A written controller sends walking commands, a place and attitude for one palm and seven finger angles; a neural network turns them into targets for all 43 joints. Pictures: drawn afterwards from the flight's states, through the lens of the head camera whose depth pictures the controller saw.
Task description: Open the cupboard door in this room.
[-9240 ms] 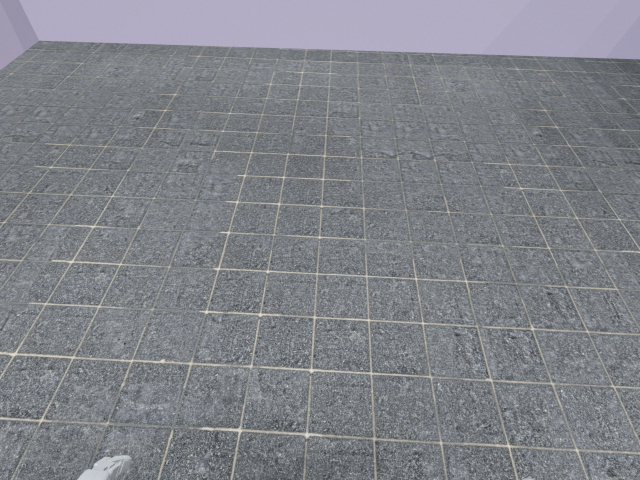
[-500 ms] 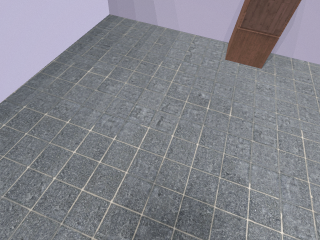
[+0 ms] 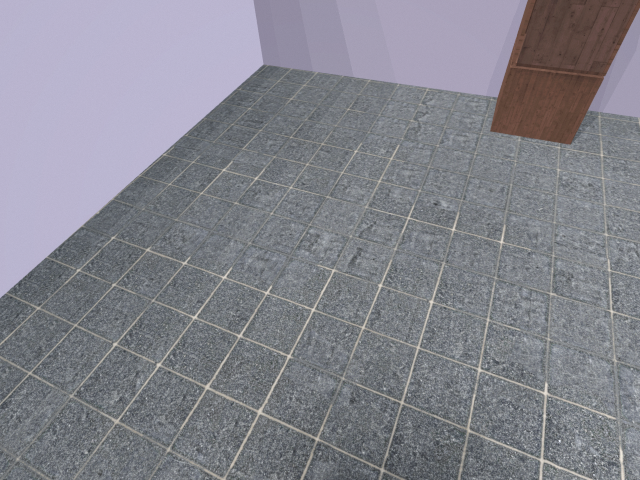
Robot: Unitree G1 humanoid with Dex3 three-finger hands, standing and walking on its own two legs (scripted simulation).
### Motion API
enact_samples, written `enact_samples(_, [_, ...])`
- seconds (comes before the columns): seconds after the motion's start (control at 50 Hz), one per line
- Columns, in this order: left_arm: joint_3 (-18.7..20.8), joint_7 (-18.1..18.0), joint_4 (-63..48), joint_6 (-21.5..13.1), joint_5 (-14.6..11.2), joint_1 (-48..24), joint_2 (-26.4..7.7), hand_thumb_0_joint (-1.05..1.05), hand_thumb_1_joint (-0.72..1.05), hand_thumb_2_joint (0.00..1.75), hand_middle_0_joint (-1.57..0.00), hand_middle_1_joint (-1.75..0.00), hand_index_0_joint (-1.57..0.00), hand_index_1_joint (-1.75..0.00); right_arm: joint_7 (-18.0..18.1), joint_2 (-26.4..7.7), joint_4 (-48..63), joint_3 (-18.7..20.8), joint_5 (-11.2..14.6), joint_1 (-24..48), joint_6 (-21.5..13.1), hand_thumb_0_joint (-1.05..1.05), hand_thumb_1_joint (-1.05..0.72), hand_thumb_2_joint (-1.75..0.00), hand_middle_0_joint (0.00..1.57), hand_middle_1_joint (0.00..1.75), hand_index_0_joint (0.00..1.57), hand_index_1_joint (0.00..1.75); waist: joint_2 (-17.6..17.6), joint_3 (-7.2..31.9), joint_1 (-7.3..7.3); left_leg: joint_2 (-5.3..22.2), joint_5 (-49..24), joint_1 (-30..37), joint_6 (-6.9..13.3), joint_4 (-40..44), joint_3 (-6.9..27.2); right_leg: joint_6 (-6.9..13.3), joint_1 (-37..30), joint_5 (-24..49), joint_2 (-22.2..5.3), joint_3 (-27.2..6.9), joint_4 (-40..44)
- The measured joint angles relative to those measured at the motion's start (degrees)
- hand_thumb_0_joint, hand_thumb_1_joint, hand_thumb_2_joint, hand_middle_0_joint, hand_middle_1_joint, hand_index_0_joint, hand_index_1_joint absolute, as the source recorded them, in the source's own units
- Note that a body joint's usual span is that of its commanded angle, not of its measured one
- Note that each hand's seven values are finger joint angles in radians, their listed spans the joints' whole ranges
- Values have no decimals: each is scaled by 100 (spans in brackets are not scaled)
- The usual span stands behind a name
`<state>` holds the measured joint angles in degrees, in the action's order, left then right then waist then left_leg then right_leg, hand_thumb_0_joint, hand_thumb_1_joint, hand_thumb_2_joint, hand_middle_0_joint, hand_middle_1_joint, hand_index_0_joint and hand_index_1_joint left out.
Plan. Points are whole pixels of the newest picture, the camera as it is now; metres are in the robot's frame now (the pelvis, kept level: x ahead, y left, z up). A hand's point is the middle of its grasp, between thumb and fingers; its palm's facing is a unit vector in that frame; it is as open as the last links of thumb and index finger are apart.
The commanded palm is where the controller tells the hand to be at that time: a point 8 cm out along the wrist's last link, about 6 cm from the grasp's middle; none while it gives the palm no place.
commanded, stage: turn or walk to find it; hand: left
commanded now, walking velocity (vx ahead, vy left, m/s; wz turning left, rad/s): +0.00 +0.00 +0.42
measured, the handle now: out of the picture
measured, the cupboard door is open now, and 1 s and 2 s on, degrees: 0 0 0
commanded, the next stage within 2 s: none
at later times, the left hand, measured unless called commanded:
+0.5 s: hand out of the picture -0.04 +0.26 -0.18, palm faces +0.26 -0.94 -0.22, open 7.4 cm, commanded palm none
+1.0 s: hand out of the picture -0.05 +0.19 -0.14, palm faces +0.41 -0.87 -0.28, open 7.4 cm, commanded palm none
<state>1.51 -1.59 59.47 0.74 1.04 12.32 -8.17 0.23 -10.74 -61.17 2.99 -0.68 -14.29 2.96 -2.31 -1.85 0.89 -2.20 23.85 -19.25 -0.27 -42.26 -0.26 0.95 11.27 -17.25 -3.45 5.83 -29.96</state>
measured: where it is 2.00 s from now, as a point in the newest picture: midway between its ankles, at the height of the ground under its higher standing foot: outside the picture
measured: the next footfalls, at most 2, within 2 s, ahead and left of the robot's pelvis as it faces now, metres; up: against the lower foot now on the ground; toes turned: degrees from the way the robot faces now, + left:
left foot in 0.34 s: -0.02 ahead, +0.15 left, +0.00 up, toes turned +14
right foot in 0.82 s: +0.02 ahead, -0.08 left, +0.00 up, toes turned +16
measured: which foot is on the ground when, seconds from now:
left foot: up 0.00-0.32, down 0.34-0.82, up 0.84-1.00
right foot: down 0.00-0.34, up 0.36-0.80, down 0.82-1.00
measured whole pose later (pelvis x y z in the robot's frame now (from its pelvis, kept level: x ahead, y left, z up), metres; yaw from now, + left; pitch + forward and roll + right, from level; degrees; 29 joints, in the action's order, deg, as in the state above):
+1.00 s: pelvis -0.06 -0.02 +0.00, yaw +25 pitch -2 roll +3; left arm 1.8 -1.0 52.9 1.0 0.7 11.0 -8.6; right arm -1.1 -14.7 -56.9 5.4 -1.4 -14.2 4.4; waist -3.3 -3.7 2.0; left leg -1.4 20.6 -28.2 -2.8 -65.9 2.9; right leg 2.6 11.8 -15.6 -3.7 8.3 -28.8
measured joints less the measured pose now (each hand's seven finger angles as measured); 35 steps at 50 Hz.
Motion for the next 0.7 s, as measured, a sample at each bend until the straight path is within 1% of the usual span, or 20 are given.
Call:
enact_samples(0.04, [26, 2, -50, -9, -3, 58, -12, 0, 92, 90, -20, -30, -21, -30, -36, -34, -2, 51, -12, 3, 59, 1, -91, -90, 20, 30, 20, 30, 21, -50, -25, 65, 70, -310, -68, -943, 25, 26, -37, 84, -40, 78, 117])
enact_samples(0.08, [37, 12, -73, -8, -2, 97, -24, 1, 92, 90, -20, -30, -21, -30, -64, -89, 23, 97, -12, 10, 79, 1, -91, -90, 20, 30, 20, 30, 18, -109, -11, 172, -25, -510, -142, -1555, 60, 21, -53, 149, -70, 179, 196])
enact_samples(0.1, [40, 17, -81, -6, 2, 109, -29, 1, 92, 90, -20, -30, -21, -30, -74, -119, 38, 118, -12, 10, 86, 1, -91, -90, 20, 30, 20, 30, 12, -135, 3, 230, -78, -564, -181, -1728, 75, 12, -54, 167, -86, 239, 218])
enact_samples(0.14, [49, 22, -101, -3, 15, 126, -44, 1, 91, 90, -20, -30, -21, -30, -84, -171, 56, 143, -16, 11, 98, 1, -91, -90, 20, 30, 20, 30, 19, -176, 11, 343, -100, -571, -255, -1803, 68, -6, -41, 180, -130, 355, 226])
enact_samples(0.2, [75, 31, -141, -11, 45, 136, -86, 1, 91, 90, -20, -30, -21, -30, -85, -218, 74, 146, -11, 48, 115, 1, -91, -90, 20, 30, 20, 30, 97, -231, -34, 457, 69, -377, -326, -1345, -26, -45, 16, 162, -238, 493, 157])
enact_samples(0.26, [112, 51, -178, -13, 67, 128, -171, 1, 90, 90, -20, -30, -21, -30, -79, -229, 125, 112, 9, 153, 92, 1, -91, -90, 20, 30, 20, 30, 225, -286, -117, 486, 186, -67, -334, -552, -162, -121, 123, 102, -378, 605, -24])
enact_samples(0.3, [136, 65, -181, -1, 64, 130, -248, 1, 90, 90, -20, -30, -21, -30, -76, -229, 194, 90, 19, 248, 48, 1, -91, -90, 20, 30, 20, 30, 305, -311, -149, 467, -15, 185, -318, 78, -265, -202, 212, 29, -473, 683, -214])
enact_samples(0.32, [148, 70, -179, 17, 49, 140, -288, 1, 90, 90, -20, -30, -21, -30, -79, -235, 242, 78, 20, 286, 10, 1, -91, -90, 20, 30, 20, 30, 328, -309, -146, 456, -309, 347, -300, 488, -313, -256, 269, -30, -517, 729, -351])
enact_samples(0.34, [162, 76, -181, 48, 25, 156, -335, 1, 90, 90, -20, -30, -21, -30, -84, -239, 291, 72, 14, 318, -44, 1, -91, -90, 20, 30, 20, 30, 358, -296, -139, 432, -629, 473, -203, 827, -333, -315, 353, -116, -575, 762, -546])
enact_samples(0.36, [188, 77, -170, 102, -3, 140, -411, 1, 90, 90, -20, -30, -21, -30, -81, -190, 321, 70, -1, 376, -92, 1, -91, -90, 20, 30, 20, 30, 476, -316, -149, 348, -648, 445, -59, 790, -353, -369, 478, -327, -633, 650, -836])
enact_samples(0.4, [219, 52, -149, 239, -10, 112, -533, 1, 90, 90, -20, -30, -21, -30, -81, -98, 408, 27, -24, 444, -157, 1, -91, -90, 20, 30, 20, 30, 586, -315, -180, 293, -527, 423, 128, 719, -359, -406, 807, -1007, -502, 278, -1681])
enact_samples(0.42, [238, 48, -134, 295, -7, 88, -571, 1, 90, 90, -20, -30, -21, -30, -65, -62, 446, 5, -36, 455, -181, 1, -91, -90, 20, 30, 20, 30, 590, -289, -172, 289, -530, 443, 172, 788, -334, -414, 960, -1117, -413, 148, -2093])
enact_samples(0.46, [262, 70, -127, 343, -4, 6, -614, 1, 90, 90, -20, -30, -20, -30, -23, -15, 503, -35, -50, 461, -200, 1, -91, -90, 20, 30, 20, 30, 545, -251, -146, 272, -668, 499, 201, 1026, -244, -432, 1203, -990, -279, -25, -2712])
enact_samples(0.5, [266, 105, -172, 311, -6, -81, -628, 1, 90, 90, -20, -30, -20, -30, 4, 5, 531, -69, -49, 471, -212, 0, -91, -90, 20, 30, 20, 30, 486, -237, -143, 232, -853, 556, 224, 1280, -167, -466, 1360, -768, -212, -150, -3037])
enact_samples(0.54, [260, 119, -243, 270, -12, -155, -628, 1, 91, 90, -20, -30, -20, -30, 11, 18, 553, -89, -42, 474, -222, 0, -91, -90, 20, 30, 20, 30, 436, -225, -142, 178, -1002, 599, 254, 1486, -109, -507, 1438, -616, -179, -259, -3140])
enact_samples(0.58, [249, 115, -310, 251, -18, -229, -618, 1, 91, 90, -20, -30, -20, -30, 9, 28, 577, -94, -39, 457, -228, 0, -91, -90, 20, 30, 21, 30, 388, -213, -121, 121, -1108, 614, 267, 1615, -46, -546, 1441, -558, -158, -341, -3074])
enact_samples(0.64, [238, 100, -407, 250, -26, -335, -591, 1, 91, 90, -20, -30, -20, -30, -5, 40, 607, -80, -49, 412, -217, 0, -91, -90, 20, 30, 21, 30, 327, -204, -65, 44, -1201, 592, 261, 1688, 44, -580, 1353, -617, -121, -423, -2758])
enact_samples(0.7, [218, 85, -495, 254, -39, -453, -534, 1, 91, 90, -20, -30, -20, -30, -20, 23, 625, -50, -69, 346, -185, 0, -91, -90, 20, 30, 21, 30, 243, -219, 21, -9, -1242, 516, 222, 1644, 154, -569, 1187, -753, -57, -449, -2273])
